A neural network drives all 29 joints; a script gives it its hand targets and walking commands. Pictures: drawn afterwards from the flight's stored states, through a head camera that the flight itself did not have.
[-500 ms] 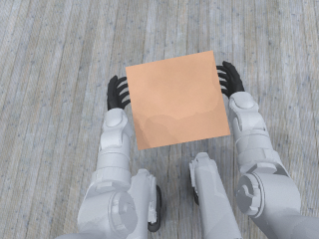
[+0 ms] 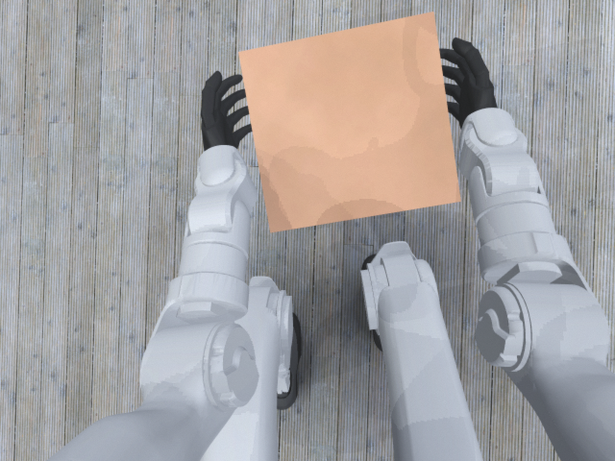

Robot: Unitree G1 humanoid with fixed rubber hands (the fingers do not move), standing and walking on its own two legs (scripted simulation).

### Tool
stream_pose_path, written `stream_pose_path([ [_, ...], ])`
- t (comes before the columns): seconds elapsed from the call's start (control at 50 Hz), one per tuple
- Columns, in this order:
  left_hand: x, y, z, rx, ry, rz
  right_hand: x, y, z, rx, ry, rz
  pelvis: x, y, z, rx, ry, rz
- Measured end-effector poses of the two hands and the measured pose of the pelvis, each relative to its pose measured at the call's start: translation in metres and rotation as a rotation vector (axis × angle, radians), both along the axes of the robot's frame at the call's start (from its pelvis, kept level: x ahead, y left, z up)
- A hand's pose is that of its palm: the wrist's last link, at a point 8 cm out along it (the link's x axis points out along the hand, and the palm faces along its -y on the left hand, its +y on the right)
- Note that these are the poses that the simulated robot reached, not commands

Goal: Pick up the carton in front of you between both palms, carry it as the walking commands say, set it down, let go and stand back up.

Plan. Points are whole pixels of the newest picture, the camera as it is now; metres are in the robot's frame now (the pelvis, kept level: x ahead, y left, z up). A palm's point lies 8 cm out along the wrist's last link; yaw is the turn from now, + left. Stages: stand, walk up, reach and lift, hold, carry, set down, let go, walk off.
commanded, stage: set down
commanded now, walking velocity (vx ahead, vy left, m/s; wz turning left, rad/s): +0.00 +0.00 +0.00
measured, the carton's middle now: (345, 144) +0.46 -0.11 -0.21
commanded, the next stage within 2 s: none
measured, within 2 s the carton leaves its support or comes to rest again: rests again in 0.80 s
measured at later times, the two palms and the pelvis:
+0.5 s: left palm (251, 152) +0.49 +0.03 -0.23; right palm (449, 117) +0.47 -0.27 -0.24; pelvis -0.02 +0.00 -0.08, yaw +2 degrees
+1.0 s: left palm (250, 159) +0.49 +0.04 -0.26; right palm (444, 126) +0.47 -0.27 -0.26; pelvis -0.03 +0.01 -0.10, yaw +2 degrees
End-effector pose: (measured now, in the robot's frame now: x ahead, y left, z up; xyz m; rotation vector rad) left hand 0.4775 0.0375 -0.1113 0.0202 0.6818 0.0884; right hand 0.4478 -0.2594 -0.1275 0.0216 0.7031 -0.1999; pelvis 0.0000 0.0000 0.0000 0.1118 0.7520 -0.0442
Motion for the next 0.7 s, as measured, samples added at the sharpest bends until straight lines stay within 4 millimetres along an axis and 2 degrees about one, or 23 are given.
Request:
stream_pose_path([
  [0.3,0.011,-0.007,-0.093,0.006,0.048,-0.001,0.016,-0.008,-0.088,-0.014,0.052,0.023,-0.016,0.006,-0.063,-0.008,-0.038,0.029],
  [0.38,0.014,-0.009,-0.112,0.008,0.051,0.001,0.02,-0.011,-0.108,-0.018,0.055,0.032,-0.019,0.005,-0.076,-0.012,-0.064,0.036],
  [0.56,0.014,-0.006,-0.122,-0.005,0.051,0.002,0.025,-0.009,-0.115,-0.016,0.057,0.04,-0.021,0.001,-0.087,-0.024,-0.094,0.049],
  [0.7,0.011,-0.004,-0.128,-0.006,0.073,-0.029,0.021,-0.009,-0.121,-0.019,0.084,0.047,-0.025,0.002,-0.09,-0.029,-0.102,0.059],
])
